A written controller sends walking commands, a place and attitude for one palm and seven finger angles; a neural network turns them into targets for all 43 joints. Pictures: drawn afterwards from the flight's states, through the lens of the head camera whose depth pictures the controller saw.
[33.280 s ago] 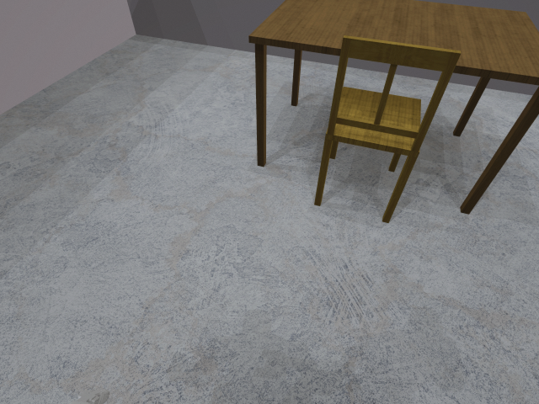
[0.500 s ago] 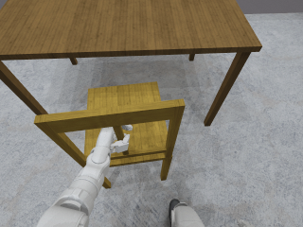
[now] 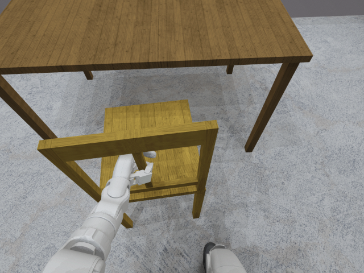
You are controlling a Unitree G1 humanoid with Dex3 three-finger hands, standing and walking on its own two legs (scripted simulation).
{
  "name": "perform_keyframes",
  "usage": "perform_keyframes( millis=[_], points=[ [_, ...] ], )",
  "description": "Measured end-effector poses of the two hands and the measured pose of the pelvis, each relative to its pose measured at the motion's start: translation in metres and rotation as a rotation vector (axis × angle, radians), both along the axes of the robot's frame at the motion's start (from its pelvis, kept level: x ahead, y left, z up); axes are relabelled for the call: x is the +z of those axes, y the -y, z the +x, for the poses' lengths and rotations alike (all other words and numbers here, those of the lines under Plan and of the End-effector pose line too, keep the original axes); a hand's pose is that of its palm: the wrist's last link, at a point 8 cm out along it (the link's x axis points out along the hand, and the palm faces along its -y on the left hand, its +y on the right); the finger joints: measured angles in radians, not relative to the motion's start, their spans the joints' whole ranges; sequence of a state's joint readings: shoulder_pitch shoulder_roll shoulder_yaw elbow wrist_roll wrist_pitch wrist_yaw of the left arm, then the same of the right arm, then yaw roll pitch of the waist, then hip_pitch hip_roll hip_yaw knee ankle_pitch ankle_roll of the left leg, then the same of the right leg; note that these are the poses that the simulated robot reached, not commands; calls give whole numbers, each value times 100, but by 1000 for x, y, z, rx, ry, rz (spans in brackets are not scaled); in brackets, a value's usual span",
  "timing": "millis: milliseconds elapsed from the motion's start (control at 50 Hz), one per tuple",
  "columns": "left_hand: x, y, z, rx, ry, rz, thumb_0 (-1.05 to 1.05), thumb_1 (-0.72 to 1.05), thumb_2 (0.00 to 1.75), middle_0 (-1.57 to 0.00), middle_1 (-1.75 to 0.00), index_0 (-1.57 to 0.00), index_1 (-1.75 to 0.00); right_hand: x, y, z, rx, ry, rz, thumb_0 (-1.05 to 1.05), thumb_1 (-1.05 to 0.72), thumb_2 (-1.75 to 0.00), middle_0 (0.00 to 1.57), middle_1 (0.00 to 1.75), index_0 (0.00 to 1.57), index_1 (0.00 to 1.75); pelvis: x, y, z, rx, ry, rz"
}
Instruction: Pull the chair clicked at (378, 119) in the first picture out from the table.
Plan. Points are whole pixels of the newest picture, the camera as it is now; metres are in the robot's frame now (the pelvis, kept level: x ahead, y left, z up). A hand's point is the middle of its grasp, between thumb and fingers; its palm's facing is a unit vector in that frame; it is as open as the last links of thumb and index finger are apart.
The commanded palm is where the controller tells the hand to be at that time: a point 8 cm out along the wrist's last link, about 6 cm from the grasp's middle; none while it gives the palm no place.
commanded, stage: step backward, pulling the chair out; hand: left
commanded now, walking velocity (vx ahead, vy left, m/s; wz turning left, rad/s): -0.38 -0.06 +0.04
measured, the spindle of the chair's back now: (143, 170) +0.38 +0.10 -0.10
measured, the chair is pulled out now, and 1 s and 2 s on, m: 0.20 0.21 0.30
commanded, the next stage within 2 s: none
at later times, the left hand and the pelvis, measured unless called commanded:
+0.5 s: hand (147, 173) +0.35 +0.09 -0.06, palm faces -0.08 -0.98 -0.20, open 5.4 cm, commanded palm +0.35 +0.14 -0.05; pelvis +0.00 -0.01 +0.00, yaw +1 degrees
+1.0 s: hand (145, 177) +0.34 +0.09 -0.06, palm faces -0.09 -0.98 -0.19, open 5.4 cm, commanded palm +0.32 +0.14 -0.05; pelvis -0.03 +0.00 +0.00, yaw +0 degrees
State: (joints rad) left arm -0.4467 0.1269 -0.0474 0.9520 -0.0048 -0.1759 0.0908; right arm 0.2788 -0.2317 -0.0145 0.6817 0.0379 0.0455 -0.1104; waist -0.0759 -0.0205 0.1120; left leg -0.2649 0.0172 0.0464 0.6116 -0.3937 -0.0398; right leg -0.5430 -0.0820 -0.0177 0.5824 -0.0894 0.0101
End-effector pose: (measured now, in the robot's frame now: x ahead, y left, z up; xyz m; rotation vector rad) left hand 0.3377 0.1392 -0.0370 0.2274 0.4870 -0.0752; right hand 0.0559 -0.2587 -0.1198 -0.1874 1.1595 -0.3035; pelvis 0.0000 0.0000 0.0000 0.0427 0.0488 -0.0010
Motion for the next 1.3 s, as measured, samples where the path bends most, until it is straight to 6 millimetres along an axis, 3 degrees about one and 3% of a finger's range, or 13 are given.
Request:
perform_keyframes(
  millis=[140, 260, 480, 620, 720, 820, 940, 1140, 1300],
  points=[
    [0, 1, -1, 28, -3, 1, 3, 65, 80, -28, -121, -50, -144, -9, 0, 6, 19, -13, 31, 1, -90, -90, 20, 30, 21, 30, 0, 6, -3, 21, -5, -20],
    [1, 0, -1, 18, -13, -9, 3, 67, 78, -26, -121, -50, -144, 2, 1, 2, 25, 3, -5, 1, -90, -90, 20, 30, 21, 30, 3, -2, -13, 14, -5, -9],
    [1, 0, -4, 39, -6, 6, 3, 65, 80, -28, -120, -50, -144, -8, 2, 5, 19, 4, 34, 1, -90, -90, 20, 30, 21, 30, -2, 11, -2, 11, 4, -10],
    [1, 0, -4, 35, -13, -4, 4, 66, 79, -26, -121, -50, -144, -4, 7, 1, 47, -1, -4, 1, -90, -90, 20, 30, 21, 30, 0, 2, -19, 28, 2, -27],
    [1, -3, -9, 16, -20, -10, 4, 68, 76, -24, -121, -50, -144, 8, 3, -6, 29, 18, -31, 1, -91, -90, 20, 30, 20, 30, 4, -6, -19, 9, -1, -10],
    [1, -5, -13, 19, -14, -4, 4, 67, 77, -26, -121, -50, -144, 2, -4, -5, 28, 1, 9, 1, -90, -90, 20, 30, 20, 30, 4, 0, -12, -3, -3, -26],
    [2, -4, -13, 41, -19, -3, 4, 66, 78, -26, -120, -50, -144, -2, -5, -3, 35, -1, 26, 1, -90, -90, 20, 30, 21, 30, 5, 4, -22, 9, -1, -35],
    [2, -9, -28, 7, -23, -12, 4, 69, 76, -24, -120, -50, -144, 16, -2, -28, 3, 24, -45, 1, -90, -90, 20, 30, 20, 30, 7, -13, -40, -14, 2, -18],
    [2, -11, -40, 38, -23, -3, 5, 67, 78, -26, -119, -50, -144, 3, -12, -35, 20, -5, 32, 1, -90, -90, 20, 30, 20, 30, 8, 1, -40, -31, 11, -39]
  ],
)
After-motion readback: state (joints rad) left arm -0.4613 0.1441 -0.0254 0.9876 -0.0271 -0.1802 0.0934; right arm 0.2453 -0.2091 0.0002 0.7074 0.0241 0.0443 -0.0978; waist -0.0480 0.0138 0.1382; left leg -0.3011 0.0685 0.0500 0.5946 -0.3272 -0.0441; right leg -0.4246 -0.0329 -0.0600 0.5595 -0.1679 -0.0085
